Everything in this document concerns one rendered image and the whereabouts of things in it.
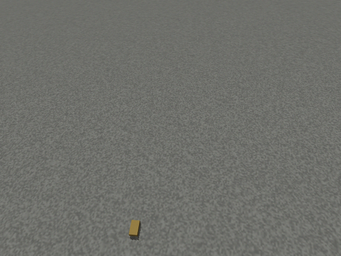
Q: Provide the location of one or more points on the small box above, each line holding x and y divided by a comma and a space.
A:
134, 228

